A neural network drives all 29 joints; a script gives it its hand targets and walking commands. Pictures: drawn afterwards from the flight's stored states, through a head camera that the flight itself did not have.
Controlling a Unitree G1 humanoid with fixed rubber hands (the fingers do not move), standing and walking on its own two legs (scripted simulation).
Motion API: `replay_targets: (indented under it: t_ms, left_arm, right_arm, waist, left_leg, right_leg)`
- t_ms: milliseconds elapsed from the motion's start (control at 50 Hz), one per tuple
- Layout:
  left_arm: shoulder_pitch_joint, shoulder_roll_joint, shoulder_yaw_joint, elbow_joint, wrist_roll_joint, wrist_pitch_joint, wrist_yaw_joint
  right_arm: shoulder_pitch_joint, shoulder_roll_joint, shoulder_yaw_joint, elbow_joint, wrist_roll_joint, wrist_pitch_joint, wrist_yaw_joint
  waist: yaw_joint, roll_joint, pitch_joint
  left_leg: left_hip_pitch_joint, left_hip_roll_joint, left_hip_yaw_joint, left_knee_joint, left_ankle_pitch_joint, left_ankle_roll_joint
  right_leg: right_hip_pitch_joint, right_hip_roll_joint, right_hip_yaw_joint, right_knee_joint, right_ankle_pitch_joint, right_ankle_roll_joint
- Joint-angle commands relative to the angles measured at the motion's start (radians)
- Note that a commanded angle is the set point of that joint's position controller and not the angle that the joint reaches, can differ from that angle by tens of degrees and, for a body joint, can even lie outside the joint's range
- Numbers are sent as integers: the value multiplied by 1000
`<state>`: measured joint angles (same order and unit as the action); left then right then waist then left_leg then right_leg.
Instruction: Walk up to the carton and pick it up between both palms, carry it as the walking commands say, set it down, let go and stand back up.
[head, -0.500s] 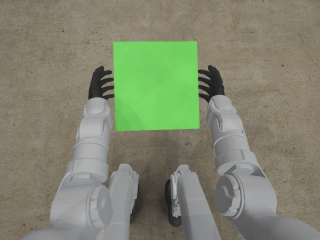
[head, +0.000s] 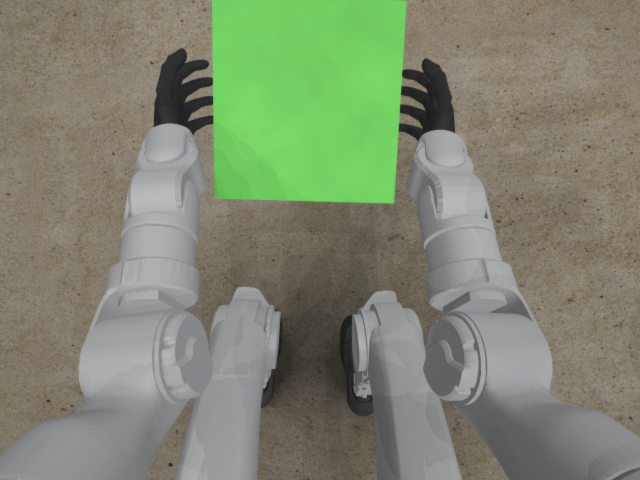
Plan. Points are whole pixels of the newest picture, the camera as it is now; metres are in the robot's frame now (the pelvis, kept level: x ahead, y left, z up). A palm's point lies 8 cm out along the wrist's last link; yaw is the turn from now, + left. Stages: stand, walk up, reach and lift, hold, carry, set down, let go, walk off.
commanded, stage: set down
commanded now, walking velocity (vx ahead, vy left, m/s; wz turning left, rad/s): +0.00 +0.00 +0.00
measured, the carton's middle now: (305, 117) +0.55 +0.02 -0.18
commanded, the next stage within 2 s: none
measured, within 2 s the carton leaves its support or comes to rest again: rests again in 1.90 s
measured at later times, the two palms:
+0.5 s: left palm (197, 139) +0.51 +0.16 -0.17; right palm (413, 140) +0.52 -0.13 -0.18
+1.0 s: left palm (211, 144) +0.54 +0.17 -0.27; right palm (397, 148) +0.53 -0.13 -0.27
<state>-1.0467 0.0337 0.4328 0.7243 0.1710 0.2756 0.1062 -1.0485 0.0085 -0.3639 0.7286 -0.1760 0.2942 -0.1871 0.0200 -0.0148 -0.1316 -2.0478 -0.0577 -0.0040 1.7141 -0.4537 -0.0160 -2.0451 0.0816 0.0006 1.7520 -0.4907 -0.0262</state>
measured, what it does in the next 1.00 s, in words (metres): lowers itself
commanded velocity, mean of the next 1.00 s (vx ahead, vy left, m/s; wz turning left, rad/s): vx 0.00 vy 0.00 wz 0.00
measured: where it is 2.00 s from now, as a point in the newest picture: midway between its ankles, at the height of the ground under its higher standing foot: (310, 377)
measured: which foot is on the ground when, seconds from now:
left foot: down 0.00-1.00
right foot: down 0.00-1.00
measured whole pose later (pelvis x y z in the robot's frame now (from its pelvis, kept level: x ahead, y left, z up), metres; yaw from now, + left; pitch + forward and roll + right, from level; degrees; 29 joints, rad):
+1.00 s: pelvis -0.03 +0.02 -0.11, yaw -1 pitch +30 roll +0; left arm -1.50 0.30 0.20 0.90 -0.09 0.26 0.18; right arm -1.53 -0.26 -0.17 0.90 0.06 0.27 -0.13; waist 0.00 0.02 0.53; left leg -2.19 -0.07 0.03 2.13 -0.47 0.02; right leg -2.16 0.08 -0.01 2.15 -0.52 0.01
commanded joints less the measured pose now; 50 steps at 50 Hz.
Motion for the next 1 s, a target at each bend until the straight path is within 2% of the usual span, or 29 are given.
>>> replay_targets:
  t_ms: [0, 60, 80, 120, 160, 200, 220, 240, 260, 320, 340, 360, 380, 400, 460, 500, 540, 580, 600, 680, 700, 720, 800, 840, 880, 920, 940, 960, 980]
  left_arm:
    - [-556, -933, -417, 72, -70, 1, -305]
    - [-691, -911, -482, -80, -126, -26, -301]
    - [-675, -932, -473, -46, -131, -15, -304]
    - [-773, -873, -543, -178, -175, -31, -288]
    - [-843, -798, -571, -227, -223, -39, -280]
    - [-726, -882, -523, -59, -176, -3, -278]
    - [-733, -869, -493, -11, -162, 3, -278]
    - [-780, -828, -461, 1, -140, 5, -283]
    - [-774, -846, -470, -18, -148, 13, -285]
    - [-777, -863, -465, -14, -123, 6, -285]
    - [-818, -885, -475, -56, -139, 2, -279]
    - [-767, -903, -415, 40, -114, 9, -289]
    - [-803, -881, -442, 2, -135, -4, -291]
    - [-821, -927, -436, 19, -139, -2, -293]
    - [-802, -934, -464, 6, -155, -14, -286]
    - [-750, -924, -466, 57, -164, -18, -289]
    - [-781, -946, -525, -28, -205, -28, -271]
    - [-758, -919, -521, 28, -194, -32, -266]
    - [-748, -886, -498, 78, -175, -30, -262]
    - [-790, -877, -534, -15, -193, -58, -242]
    - [-812, -883, -537, -17, -211, -63, -237]
    - [-840, -883, -562, -63, -227, -65, -236]
    - [-1035, -786, -664, -190, -344, -77, -210]
    - [-1013, -791, -620, -78, -332, -68, -214]
    - [-1051, -794, -603, 11, -375, -56, -230]
    - [-1099, -798, -641, -42, -426, -58, -233]
    - [-1051, -769, -613, 51, -408, -52, -244]
    - [-1047, -775, -571, 102, -367, -51, -258]
    - [-1036, -779, -543, 155, -346, -41, -273]
  right_arm:
    - [-677, 900, 443, -5, 142, -45, 322]
    - [-655, 924, 421, -4, 145, -45, 325]
    - [-771, 912, 479, -96, 187, -48, 316]
    - [-748, 907, 512, -138, 213, -55, 303]
    - [-798, 950, 566, -131, 254, -42, 290]
    - [-799, 899, 496, -54, 219, -34, 301]
    - [-804, 860, 461, 31, 177, -22, 300]
    - [-810, 872, 448, 55, 175, -13, 308]
    - [-811, 841, 452, 41, 180, -12, 312]
    - [-839, 853, 454, -1, 173, -24, 323]
    - [-788, 858, 448, 17, 184, -24, 330]
    - [-818, 867, 432, 39, 174, -26, 336]
    - [-886, 887, 454, -38, 178, -40, 345]
    - [-799, 880, 403, 65, 147, -29, 341]
    - [-793, 828, 401, 39, 154, -49, 356]
    - [-836, 821, 451, -11, 176, -69, 347]
    - [-874, 789, 480, -119, 214, -91, 351]
    - [-819, 758, 449, -14, 182, -85, 349]
    - [-828, 771, 464, 1, 202, -83, 358]
    - [-848, 784, 492, -30, 266, -97, 376]
    - [-847, 766, 493, -46, 253, -100, 375]
    - [-908, 752, 517, -101, 294, -112, 367]
    - [-985, 673, 540, -92, 326, -94, 345]
    - [-1000, 637, 523, 14, 320, -89, 339]
    - [-1075, 567, 518, -33, 298, -103, 319]
    - [-1134, 589, 536, -108, 365, -119, 313]
    - [-1029, 628, 520, 31, 347, -101, 316]
    - [-1017, 693, 501, 124, 348, -83, 339]
    - [-1046, 666, 489, 118, 323, -78, 346]
  waist:
    - [53, -18, -1049]
    - [-7, 0, -1134]
    - [42, -13, -1209]
    - [26, 23, -1304]
    - [40, -34, -1399]
    - [30, 34, -1190]
    - [-14, -45, -1125]
    - [31, -44, -1067]
    - [25, -5, -1128]
    - [23, -19, -1166]
    - [37, 48, -1160]
    - [49, -7, -1094]
    - [33, -51, -1154]
    - [-22, -38, -1086]
    - [-25, 36, -1031]
    - [-37, -47, -1089]
    - [-26, 36, -1151]
    - [-50, 11, -1071]
    - [-7, 29, -991]
    - [34, 71, -1098]
    - [-21, 24, -1116]
    - [13, 60, -1187]
    - [-65, 36, -1370]
    - [-48, 81, -1156]
    - [-123, 30, -1156]
    - [-105, 63, -1332]
    - [-114, 33, -1181]
    - [-52, 36, -974]
    - [-54, 6, -866]
  left_leg:
    - [500, -93, 50, -61, 147, 9]
    - [502, -86, 50, -36, 218, 8]
    - [493, -91, 62, -18, 195, 14]
    - [528, -95, 67, 20, 268, 3]
    - [542, -93, 86, 42, 234, 17]
    - [525, -93, 82, 0, 150, 7]
    - [470, -87, 65, 14, 55, 9]
    - [445, -81, 82, 4, 21, 12]
    - [479, -84, 76, 2, 3, 6]
    - [486, -78, 74, 54, 98, 11]
    - [515, -76, 80, 67, 134, 3]
    - [454, -77, 77, 78, 109, 17]
    - [490, -80, 67, 91, 166, 23]
    - [431, -87, 67, 83, 126, 14]
    - [437, -86, 61, 102, 198, -5]
    - [484, -87, 42, 136, 256, 9]
    - [579, -89, 33, 153, 367, -2]
    - [477, -91, 36, 157, 298, -11]
    - [511, -86, 28, 144, 280, -5]
    - [586, -78, 47, 203, 347, -9]
    - [589, -79, 26, 207, 348, 0]
    - [611, -76, 40, 231, 398, -4]
    - [694, -75, 41, 264, 332, -9]
    - [611, -63, 42, 264, 211, -4]
    - [582, -60, 31, 298, 165, 4]
    - [712, -51, 37, 329, 259, 10]
    - [642, -45, 33, 320, 192, 24]
    - [552, -34, 40, 299, 134, 33]
    - [480, -43, 46, 300, 89, 31]
  right_leg:
    - [535, 80, 7, -134, 173, 46]
    - [547, 78, 6, -109, 255, 42]
    - [632, 68, 9, -94, 237, 45]
    - [638, 78, 13, -63, 323, 40]
    - [726, 70, 8, -44, 299, 62]
    - [559, 78, -14, -45, 178, 42]
    - [530, 72, -21, -58, 86, 47]
    - [519, 67, -10, -69, 47, 44]
    - [531, 65, -19, -39, 32, 35]
    - [522, 66, -35, 9, 115, 44]
    - [474, 70, -20, 20, 137, 29]
    - [465, 62, -8, 6, 110, 34]
    - [448, 63, -28, 29, 155, 44]
    - [430, 62, -32, 25, 144, 34]
    - [324, 72, -31, 59, 191, 25]
    - [357, 65, -55, 88, 234, 43]
    - [331, 67, -47, 119, 291, 28]
    - [340, 62, -58, 128, 269, 36]
    - [257, 64, -55, 131, 221, 38]
    - [263, 58, -44, 172, 255, 27]
    - [263, 58, -66, 183, 263, 36]
    - [330, 53, -47, 193, 313, 29]
    - [409, 41, -62, 237, 280, 31]
    - [349, 33, -41, 223, 170, 16]
    - [444, 21, -45, 238, 155, 8]
    - [540, 32, -56, 270, 233, 8]
    - [512, 24, -63, 278, 186, 5]
    - [401, 23, -54, 266, 114, 5]
    - [381, 19, -55, 255, 77, 6]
